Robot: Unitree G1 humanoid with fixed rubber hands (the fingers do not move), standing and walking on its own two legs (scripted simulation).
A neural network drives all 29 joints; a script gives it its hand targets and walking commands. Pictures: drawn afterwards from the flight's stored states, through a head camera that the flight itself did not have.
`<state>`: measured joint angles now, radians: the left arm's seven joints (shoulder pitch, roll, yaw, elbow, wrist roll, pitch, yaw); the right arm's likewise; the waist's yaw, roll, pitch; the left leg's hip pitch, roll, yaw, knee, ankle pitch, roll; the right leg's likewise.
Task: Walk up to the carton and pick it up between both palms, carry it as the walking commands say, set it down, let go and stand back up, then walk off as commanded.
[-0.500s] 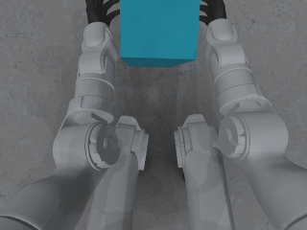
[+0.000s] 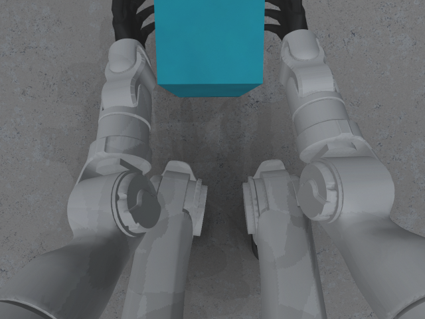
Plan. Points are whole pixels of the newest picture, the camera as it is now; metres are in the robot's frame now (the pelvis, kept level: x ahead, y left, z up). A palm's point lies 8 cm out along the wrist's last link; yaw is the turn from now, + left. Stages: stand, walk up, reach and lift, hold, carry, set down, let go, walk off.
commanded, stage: set down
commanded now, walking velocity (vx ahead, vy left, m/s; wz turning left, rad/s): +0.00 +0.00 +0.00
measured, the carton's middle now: (208, 30) +0.54 +0.01 -0.23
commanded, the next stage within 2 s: let go in 1.96 s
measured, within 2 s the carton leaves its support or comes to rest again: rests again in 0.38 s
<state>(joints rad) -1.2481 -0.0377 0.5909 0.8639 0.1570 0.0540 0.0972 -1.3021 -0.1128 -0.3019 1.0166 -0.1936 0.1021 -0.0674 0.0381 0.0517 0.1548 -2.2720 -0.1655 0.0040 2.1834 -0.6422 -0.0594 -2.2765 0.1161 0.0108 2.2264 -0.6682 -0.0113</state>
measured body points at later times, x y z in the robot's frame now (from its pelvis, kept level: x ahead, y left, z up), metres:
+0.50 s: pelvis -0.01 +0.00 +0.01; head +0.35 -0.04 +0.27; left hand +0.47 +0.14 -0.20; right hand +0.48 -0.17 -0.21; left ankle +0.09 +0.11 -0.34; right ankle +0.08 -0.10 -0.34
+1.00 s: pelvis -0.04 +0.00 +0.04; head +0.32 -0.03 +0.29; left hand +0.50 +0.13 -0.11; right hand +0.51 -0.18 -0.13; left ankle +0.09 +0.11 -0.34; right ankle +0.08 -0.10 -0.34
